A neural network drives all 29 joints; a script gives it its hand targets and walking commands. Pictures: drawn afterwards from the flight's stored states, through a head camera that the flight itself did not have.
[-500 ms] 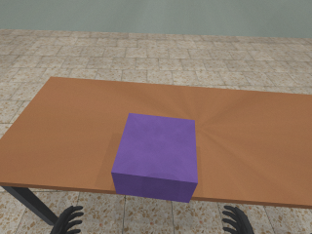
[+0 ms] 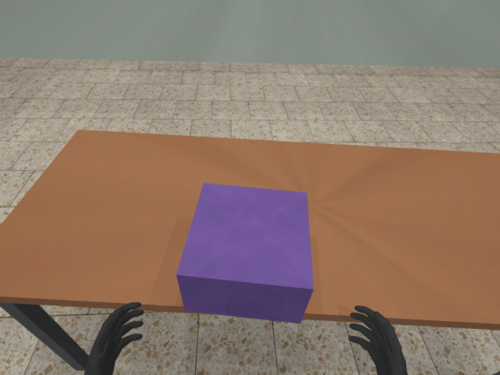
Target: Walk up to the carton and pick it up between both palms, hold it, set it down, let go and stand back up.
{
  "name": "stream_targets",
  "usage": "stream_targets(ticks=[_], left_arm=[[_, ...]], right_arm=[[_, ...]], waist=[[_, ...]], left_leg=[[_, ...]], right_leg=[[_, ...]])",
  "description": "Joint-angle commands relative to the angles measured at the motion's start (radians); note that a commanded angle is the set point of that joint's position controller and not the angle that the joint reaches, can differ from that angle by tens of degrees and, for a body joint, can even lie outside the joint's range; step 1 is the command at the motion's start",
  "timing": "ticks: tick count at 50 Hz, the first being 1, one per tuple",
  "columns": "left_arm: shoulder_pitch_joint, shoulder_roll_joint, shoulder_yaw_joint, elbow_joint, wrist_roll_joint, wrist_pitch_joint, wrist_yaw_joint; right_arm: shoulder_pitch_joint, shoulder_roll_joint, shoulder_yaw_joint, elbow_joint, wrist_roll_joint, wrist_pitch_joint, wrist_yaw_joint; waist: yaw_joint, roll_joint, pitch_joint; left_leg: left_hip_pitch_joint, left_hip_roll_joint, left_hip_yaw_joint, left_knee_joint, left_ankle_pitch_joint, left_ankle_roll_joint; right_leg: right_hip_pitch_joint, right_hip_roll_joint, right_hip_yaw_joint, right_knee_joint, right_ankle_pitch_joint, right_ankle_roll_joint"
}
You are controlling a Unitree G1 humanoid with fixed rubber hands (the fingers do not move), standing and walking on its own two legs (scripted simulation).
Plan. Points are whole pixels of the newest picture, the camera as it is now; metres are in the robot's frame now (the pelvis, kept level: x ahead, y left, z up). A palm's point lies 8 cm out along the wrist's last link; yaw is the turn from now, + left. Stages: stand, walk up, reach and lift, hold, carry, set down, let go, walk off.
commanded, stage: reach and lift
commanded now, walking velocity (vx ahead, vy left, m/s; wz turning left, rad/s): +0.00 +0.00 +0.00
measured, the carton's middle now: (248, 248) +0.40 +0.00 -0.07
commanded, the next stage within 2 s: none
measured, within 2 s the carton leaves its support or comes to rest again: neither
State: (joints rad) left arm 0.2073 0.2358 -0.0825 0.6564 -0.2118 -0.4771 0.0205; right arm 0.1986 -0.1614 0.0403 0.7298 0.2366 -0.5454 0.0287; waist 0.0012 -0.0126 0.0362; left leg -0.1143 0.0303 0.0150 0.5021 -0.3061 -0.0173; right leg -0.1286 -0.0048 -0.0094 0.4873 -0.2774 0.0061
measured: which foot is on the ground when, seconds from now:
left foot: down 0.00-1.00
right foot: down 0.00-1.00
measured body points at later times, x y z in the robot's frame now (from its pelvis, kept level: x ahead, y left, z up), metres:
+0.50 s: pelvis -0.01 -0.01 +0.00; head -0.01 +0.00 +0.45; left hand +0.28 +0.22 -0.01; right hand +0.27 -0.22 +0.00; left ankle -0.02 +0.13 -0.74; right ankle +0.00 -0.12 -0.74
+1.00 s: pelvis +0.00 +0.00 +0.01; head +0.02 +0.01 +0.46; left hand +0.37 +0.22 +0.05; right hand +0.36 -0.23 +0.05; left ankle -0.02 +0.13 -0.74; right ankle +0.00 -0.12 -0.74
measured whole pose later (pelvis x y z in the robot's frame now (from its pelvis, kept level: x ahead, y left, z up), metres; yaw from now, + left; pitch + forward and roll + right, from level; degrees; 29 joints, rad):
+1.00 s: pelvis +0.00 +0.00 +0.01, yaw -1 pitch +4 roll -1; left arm -0.40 0.28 0.01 0.71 -0.25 -0.01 0.01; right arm -0.39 -0.30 0.05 0.75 0.34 -0.10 -0.04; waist 0.01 0.00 -0.06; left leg -0.25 0.04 0.01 0.43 -0.25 -0.02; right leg -0.25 0.01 0.01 0.38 -0.20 0.01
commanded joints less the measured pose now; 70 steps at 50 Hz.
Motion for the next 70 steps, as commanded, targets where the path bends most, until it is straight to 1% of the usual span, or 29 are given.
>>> stream_targets(ticks=[1, 3, 7, 10, 14, 18, 20, 21, 24, 26, 32, 34, 38, 40, 41, 44, 46, 47, 49, 51, 53, 56, 57, 61, 64, 66, 67, 68, 70], left_arm=[[-0.214, 0.106, 0.029, -0.146, -0.008, -0.048, 0.014], [-0.300, 0.118, 0.023, -0.179, -0.034, -0.038, 0.024], [-0.396, 0.118, 0.032, -0.130, -0.052, -0.007, 0.035], [-0.432, 0.130, 0.026, -0.079, -0.050, 0.040, 0.033], [-0.519, 0.133, 0.052, -0.057, -0.041, 0.086, 0.023], [-0.521, 0.122, 0.054, -0.106, -0.049, 0.120, 0.028], [-0.626, 0.162, 0.075, -0.074, -0.058, 0.142, 0.022], [-0.534, 0.148, 0.086, -0.088, -0.045, 0.150, 0.016], [-0.668, 0.171, 0.100, -0.155, -0.041, 0.164, 0.016], [-0.627, 0.168, 0.109, -0.144, -0.043, 0.194, 0.006], [-0.716, 0.186, 0.137, -0.216, -0.041, 0.250, -0.007], [-0.693, 0.198, 0.150, -0.212, -0.037, 0.271, -0.014], [-0.770, 0.180, 0.145, -0.149, -0.037, 0.332, -0.027], [-0.873, 0.189, 0.143, -0.180, -0.041, 0.350, -0.019], [-0.807, 0.175, 0.134, -0.188, -0.035, 0.359, -0.017], [-0.873, 0.192, 0.133, -0.223, -0.038, 0.377, -0.005], [-0.923, 0.190, 0.150, -0.162, -0.031, 0.404, -0.016], [-1.034, 0.201, 0.142, -0.146, -0.042, 0.421, -0.016], [-1.021, 0.196, 0.143, -0.128, -0.041, 0.418, -0.008], [-1.116, 0.208, 0.129, -0.199, -0.038, 0.422, 0.000], [-1.046, 0.197, 0.143, -0.169, -0.033, 0.429, -0.003], [-1.279, 0.211, 0.113, -0.050, -0.047, 0.471, -0.006], [-1.122, 0.185, 0.130, -0.058, -0.022, 0.462, 0.002], [-1.176, 0.201, 0.153, -0.026, -0.019, 0.470, -0.012], [-1.371, 0.243, 0.154, 0.006, -0.024, 0.449, -0.009], [-1.368, 0.228, 0.121, 0.071, -0.032, 0.440, 0.000], [-1.400, 0.242, 0.133, 0.080, -0.035, 0.418, -0.001], [-1.429, 0.237, 0.109, 0.107, -0.055, 0.410, 0.004], [-1.433, 0.247, 0.117, 0.212, -0.062, 0.382, 0.005]], right_arm=[[-0.232, -0.130, -0.059, -0.164, -0.008, -0.030, -0.004], [-0.261, -0.136, -0.066, -0.163, -0.015, 0.003, -0.009], [-0.362, -0.114, -0.063, -0.195, -0.011, 0.060, -0.015], [-0.379, -0.145, -0.058, -0.182, -0.016, 0.117, -0.026], [-0.443, -0.152, -0.044, -0.149, 0.000, 0.166, -0.037], [-0.464, -0.164, -0.050, -0.188, 0.014, 0.195, -0.044], [-0.543, -0.160, -0.051, -0.214, 0.017, 0.217, -0.048], [-0.490, -0.142, -0.037, -0.214, 0.019, 0.217, -0.053], [-0.577, -0.165, -0.046, -0.237, 0.036, 0.232, -0.066], [-0.570, -0.180, -0.017, -0.240, 0.054, 0.238, -0.067], [-0.655, -0.242, -0.040, -0.281, 0.071, 0.256, -0.083], [-0.642, -0.220, -0.006, -0.285, 0.096, 0.275, -0.087], [-0.719, -0.254, -0.031, -0.231, 0.078, 0.329, -0.086], [-0.814, -0.262, -0.044, -0.243, 0.095, 0.352, -0.078], [-0.759, -0.254, -0.031, -0.243, 0.100, 0.351, -0.075], [-0.837, -0.300, -0.051, -0.264, 0.101, 0.356, -0.075], [-0.855, -0.311, -0.055, -0.178, 0.101, 0.381, -0.071], [-0.955, -0.341, -0.072, -0.157, 0.091, 0.398, -0.073], [-0.961, -0.316, -0.050, -0.122, 0.119, 0.401, -0.064], [-1.047, -0.371, -0.061, -0.143, 0.128, 0.395, -0.064], [-0.989, -0.358, -0.036, -0.128, 0.138, 0.396, -0.059], [-1.213, -0.401, -0.083, -0.042, 0.126, 0.432, -0.057], [-1.050, -0.358, -0.048, -0.023, 0.134, 0.429, -0.050], [-1.135, -0.391, -0.041, -0.003, 0.150, 0.430, -0.060], [-1.309, -0.385, -0.065, -0.022, 0.136, 0.432, -0.065], [-1.295, -0.381, -0.031, 0.063, 0.153, 0.446, -0.055], [-1.334, -0.356, -0.014, 0.017, 0.142, 0.437, -0.058], [-1.355, -0.368, -0.034, 0.044, 0.147, 0.434, -0.058], [-1.371, -0.333, -0.015, 0.073, 0.138, 0.438, -0.057]], waist=[[-0.001, 0.038, -0.098], [-0.018, 0.040, -0.123], [-0.006, 0.020, -0.154], [-0.007, -0.014, -0.143], [0.002, 0.008, -0.132], [0.001, 0.013, -0.254], [-0.006, 0.001, -0.234], [0.002, 0.003, -0.261], [-0.006, 0.039, -0.323], [0.019, 0.024, -0.346], [-0.009, -0.003, -0.431], [0.015, 0.015, -0.426], [0.009, -0.023, -0.360], [0.006, 0.004, -0.377], [0.026, 0.030, -0.400], [0.003, 0.056, -0.487], [-0.003, 0.033, -0.437], [-0.030, 0.034, -0.454], [0.005, 0.031, -0.481], [-0.005, 0.072, -0.591], [0.016, 0.043, -0.593], [-0.032, 0.042, -0.563], [0.014, 0.060, -0.548], [-0.002, 0.005, -0.589], [-0.001, 0.021, -0.642], [0.004, 0.027, -0.630], [0.019, -0.015, -0.670], [-0.001, -0.003, -0.695], [0.012, -0.022, -0.690]], left_leg=[[-0.028, -0.043, -0.021, -0.084, 0.213, -0.033], [-0.036, -0.045, -0.018, -0.086, 0.181, -0.035], [-0.080, -0.041, -0.018, -0.102, 0.067, -0.017], [-0.112, -0.044, -0.015, -0.114, 0.075, -0.010], [-0.092, -0.054, 0.007, -0.115, 0.080, -0.015], [-0.051, -0.055, 0.001, -0.086, 0.213, -0.027], [-0.092, -0.056, 0.008, -0.087, 0.157, -0.017], [-0.061, -0.058, 0.009, -0.090, 0.197, -0.019], [-0.045, -0.064, 0.011, -0.076, 0.257, -0.024], [0.000, -0.061, 0.017, -0.062, 0.355, -0.034], [0.027, -0.057, 0.009, -0.048, 0.459, -0.042], [0.032, -0.064, 0.012, -0.048, 0.488, -0.041], [0.015, -0.055, 0.010, -0.086, 0.391, -0.023], [0.018, -0.049, 0.011, -0.091, 0.396, -0.031], [0.049, -0.052, 0.014, -0.085, 0.444, -0.040], [0.093, -0.051, 0.009, -0.057, 0.554, -0.060], [0.070, -0.048, 0.007, -0.070, 0.510, -0.052], [0.046, -0.050, 0.004, -0.080, 0.480, -0.042], [0.041, -0.050, 0.012, -0.068, 0.507, -0.045], [0.092, -0.042, 0.008, -0.044, 0.593, -0.064], [0.118, -0.043, 0.008, -0.036, 0.638, -0.061], [0.041, -0.035, 0.005, -0.052, 0.512, -0.054], [0.070, -0.040, 0.007, -0.066, 0.533, -0.048], [0.030, -0.046, 0.012, -0.050, 0.587, -0.052], [-0.038, -0.053, 0.023, -0.059, 0.485, -0.036], [-0.040, -0.046, 0.024, -0.058, 0.456, -0.030], [-0.063, -0.043, 0.026, -0.048, 0.457, -0.026], [-0.068, -0.043, 0.021, -0.037, 0.439, -0.024], [-0.129, -0.044, 0.020, -0.028, 0.407, -0.009]], right_leg=[[-0.023, 0.026, 0.031, -0.080, 0.135, -0.037], [-0.038, 0.035, 0.021, -0.071, 0.117, -0.038], [-0.031, 0.019, 0.021, -0.078, 0.034, -0.036], [-0.025, 0.014, 0.035, -0.062, 0.061, -0.024], [-0.040, -0.001, 0.038, -0.093, 0.055, -0.025], [-0.016, 0.023, 0.032, -0.076, 0.169, -0.023], [-0.050, 0.006, 0.045, -0.078, 0.132, -0.020], [-0.009, 0.016, 0.034, -0.091, 0.167, -0.017], [-0.011, 0.017, 0.032, -0.074, 0.237, -0.009], [0.010, 0.028, 0.037, -0.077, 0.324, -0.007], [0.044, 0.044, 0.030, -0.077, 0.469, 0.006], [0.070, 0.028, 0.045, -0.073, 0.529, 0.013], [0.003, 0.046, 0.034, -0.111, 0.365, 0.009], [-0.025, 0.045, 0.020, -0.131, 0.303, -0.010], [-0.014, 0.049, 0.024, -0.136, 0.346, -0.011], [0.006, 0.062, 0.001, -0.119, 0.454, -0.003], [-0.019, 0.061, 0.007, -0.129, 0.420, -0.005], [-0.012, 0.057, 0.001, -0.123, 0.407, -0.002], [-0.030, 0.059, 0.009, -0.121, 0.426, -0.010], [-0.032, 0.074, -0.014, -0.105, 0.475, -0.011], [-0.019, 0.078, -0.010, -0.109, 0.517, -0.004], [-0.081, 0.079, -0.020, -0.115, 0.414, -0.012], [-0.055, 0.075, -0.014, -0.129, 0.423, -0.007], [0.002, 0.079, -0.012, -0.102, 0.577, 0.009], [-0.008, 0.067, -0.005, -0.098, 0.514, 0.016], [-0.061, 0.059, -0.010, -0.098, 0.451, 0.012], [-0.039, 0.061, -0.004, -0.080, 0.480, 0.016], [-0.068, 0.060, -0.013, -0.075, 0.455, 0.013], [-0.068, 0.043, -0.002, -0.063, 0.457, 0.012]])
